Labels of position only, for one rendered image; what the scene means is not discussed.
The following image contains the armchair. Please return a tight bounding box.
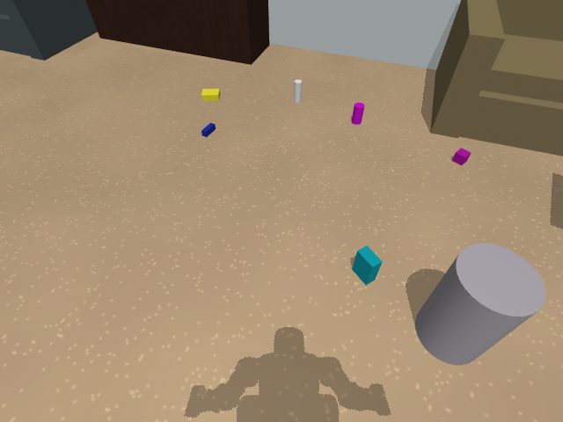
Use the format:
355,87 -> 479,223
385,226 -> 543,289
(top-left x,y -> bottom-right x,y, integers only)
0,0 -> 98,61

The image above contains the sofa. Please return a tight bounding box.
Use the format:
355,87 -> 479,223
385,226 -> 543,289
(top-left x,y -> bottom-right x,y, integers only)
430,0 -> 563,156

